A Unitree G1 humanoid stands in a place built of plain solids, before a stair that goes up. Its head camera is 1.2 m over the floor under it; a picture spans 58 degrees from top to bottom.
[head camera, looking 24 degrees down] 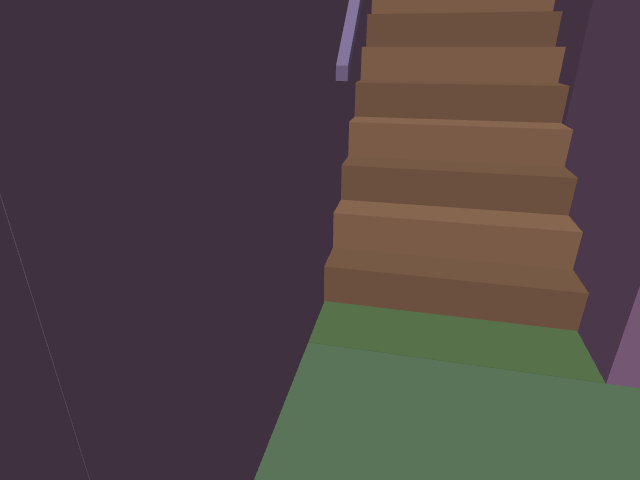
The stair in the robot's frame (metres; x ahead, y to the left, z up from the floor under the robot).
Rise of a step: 0.20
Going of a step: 0.23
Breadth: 1.20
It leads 12 degrees to the right of straight ahead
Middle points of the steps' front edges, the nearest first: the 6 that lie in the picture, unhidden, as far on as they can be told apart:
1.79 -0.61 0.20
2.01 -0.66 0.40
2.24 -0.71 0.60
2.46 -0.75 0.80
2.68 -0.80 1.00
2.91 -0.85 1.20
